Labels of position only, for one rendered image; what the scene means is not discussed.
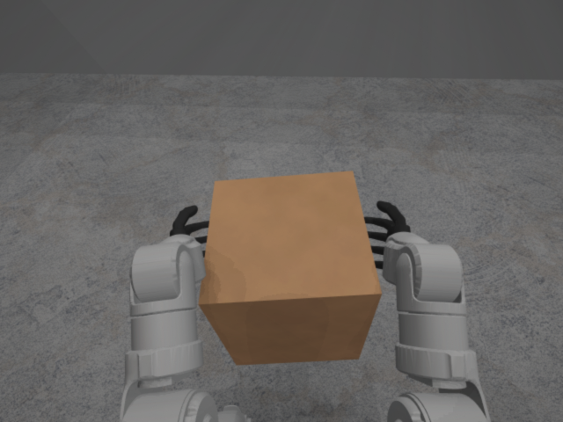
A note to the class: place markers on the carton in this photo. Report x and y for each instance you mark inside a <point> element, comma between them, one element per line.
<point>290,274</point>

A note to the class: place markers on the robot right hand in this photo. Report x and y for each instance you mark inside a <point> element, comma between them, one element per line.
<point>398,224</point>

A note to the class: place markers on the robot left shin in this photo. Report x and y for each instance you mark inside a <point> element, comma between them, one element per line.
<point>231,408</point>

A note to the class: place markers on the robot left forearm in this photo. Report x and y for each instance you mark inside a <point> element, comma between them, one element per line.
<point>164,344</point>

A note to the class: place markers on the robot right forearm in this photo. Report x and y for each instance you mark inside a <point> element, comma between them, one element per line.
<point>433,343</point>

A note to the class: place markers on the robot right upper arm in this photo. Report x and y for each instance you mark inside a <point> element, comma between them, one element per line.
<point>434,407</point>

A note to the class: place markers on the robot left upper arm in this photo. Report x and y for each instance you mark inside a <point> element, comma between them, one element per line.
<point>184,405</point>

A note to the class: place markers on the robot left hand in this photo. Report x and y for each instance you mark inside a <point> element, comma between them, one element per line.
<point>179,227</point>

